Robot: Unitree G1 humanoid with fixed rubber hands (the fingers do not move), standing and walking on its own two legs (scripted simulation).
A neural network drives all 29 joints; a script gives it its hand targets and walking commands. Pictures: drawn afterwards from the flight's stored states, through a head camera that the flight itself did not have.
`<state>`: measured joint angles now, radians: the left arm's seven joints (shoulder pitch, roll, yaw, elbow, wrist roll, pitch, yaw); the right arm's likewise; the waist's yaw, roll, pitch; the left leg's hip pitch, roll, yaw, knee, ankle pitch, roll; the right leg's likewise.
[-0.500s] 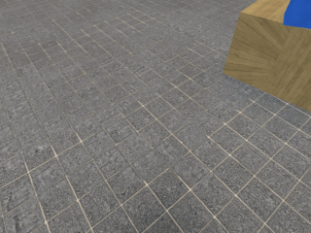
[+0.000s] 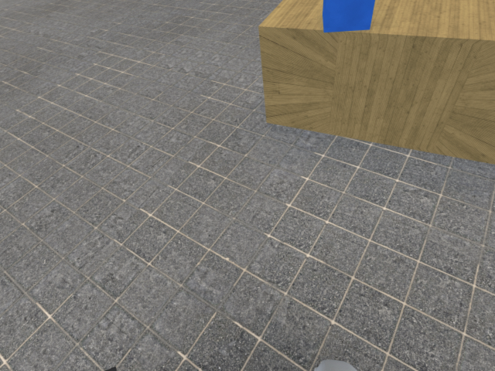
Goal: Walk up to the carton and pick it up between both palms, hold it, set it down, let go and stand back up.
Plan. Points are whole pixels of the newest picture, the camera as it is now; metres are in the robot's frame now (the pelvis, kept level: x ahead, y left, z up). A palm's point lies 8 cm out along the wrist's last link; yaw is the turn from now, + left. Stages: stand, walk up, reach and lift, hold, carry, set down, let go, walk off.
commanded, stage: walk up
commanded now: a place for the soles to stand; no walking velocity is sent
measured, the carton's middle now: out of the picture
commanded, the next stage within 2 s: none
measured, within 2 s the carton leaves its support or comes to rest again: neither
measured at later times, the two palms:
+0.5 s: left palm (146, 246) +0.39 +0.28 -0.10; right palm (418, 278) +0.28 -0.26 -0.07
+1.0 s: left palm (209, 148) +0.67 +0.15 -0.07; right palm (422, 205) +0.46 -0.34 -0.11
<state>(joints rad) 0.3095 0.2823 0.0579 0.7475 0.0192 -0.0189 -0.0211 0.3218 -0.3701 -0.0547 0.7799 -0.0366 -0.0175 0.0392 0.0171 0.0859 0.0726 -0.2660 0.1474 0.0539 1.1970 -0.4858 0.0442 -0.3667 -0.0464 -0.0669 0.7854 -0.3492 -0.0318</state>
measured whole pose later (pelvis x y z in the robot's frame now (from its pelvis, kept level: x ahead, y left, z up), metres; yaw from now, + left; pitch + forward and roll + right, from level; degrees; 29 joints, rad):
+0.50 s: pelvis +0.27 +0.02 +0.02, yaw -12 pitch -2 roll +0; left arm 0.36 0.31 0.05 0.71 0.05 -0.01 -0.04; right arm 0.37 -0.29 -0.03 0.65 -0.05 -0.07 0.00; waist -0.02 -0.05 0.07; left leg -0.32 0.06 0.15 0.62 -0.26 0.03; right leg -0.44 -0.01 0.04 1.24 -0.39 -0.01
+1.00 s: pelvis +0.50 -0.07 +0.01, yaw -22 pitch -4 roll +0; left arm 0.31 0.25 0.04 0.67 0.04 -0.04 0.00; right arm 0.36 -0.34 -0.04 0.65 -0.03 -0.01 0.04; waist 0.01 0.08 0.14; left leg -0.45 0.10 0.04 1.19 -0.41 0.01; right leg -0.33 0.01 -0.02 0.68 -0.29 -0.04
